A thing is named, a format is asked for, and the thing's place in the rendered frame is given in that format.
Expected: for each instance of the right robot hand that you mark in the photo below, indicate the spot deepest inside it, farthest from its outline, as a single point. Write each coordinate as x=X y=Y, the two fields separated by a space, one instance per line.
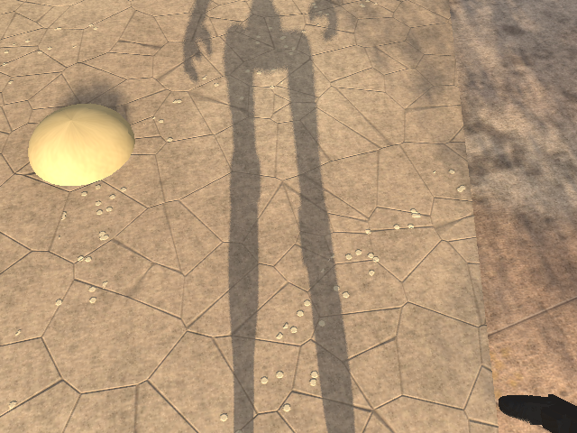
x=552 y=412

